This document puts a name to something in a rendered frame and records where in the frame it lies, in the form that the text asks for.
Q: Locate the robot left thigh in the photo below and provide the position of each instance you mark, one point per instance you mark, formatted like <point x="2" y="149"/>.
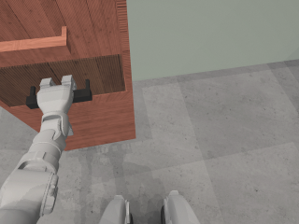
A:
<point x="118" y="211"/>

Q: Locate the cabinet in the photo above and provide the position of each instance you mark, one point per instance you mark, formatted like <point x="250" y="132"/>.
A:
<point x="93" y="28"/>

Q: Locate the handle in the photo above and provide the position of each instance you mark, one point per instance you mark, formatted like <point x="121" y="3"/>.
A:
<point x="35" y="48"/>
<point x="81" y="95"/>

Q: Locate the drawer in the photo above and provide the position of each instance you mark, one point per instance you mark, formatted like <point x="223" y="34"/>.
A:
<point x="105" y="74"/>

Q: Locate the robot left hand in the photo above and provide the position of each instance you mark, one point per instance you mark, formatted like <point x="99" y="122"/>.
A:
<point x="57" y="98"/>

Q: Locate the robot thigh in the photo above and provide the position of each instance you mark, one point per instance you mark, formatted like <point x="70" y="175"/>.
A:
<point x="179" y="211"/>
<point x="118" y="211"/>

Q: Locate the robot left forearm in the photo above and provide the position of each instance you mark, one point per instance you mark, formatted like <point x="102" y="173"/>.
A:
<point x="47" y="147"/>

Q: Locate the robot left upper arm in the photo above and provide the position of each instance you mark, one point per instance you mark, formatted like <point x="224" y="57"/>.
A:
<point x="29" y="195"/>

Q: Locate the robot right thigh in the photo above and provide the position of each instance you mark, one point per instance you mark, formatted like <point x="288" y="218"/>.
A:
<point x="179" y="211"/>

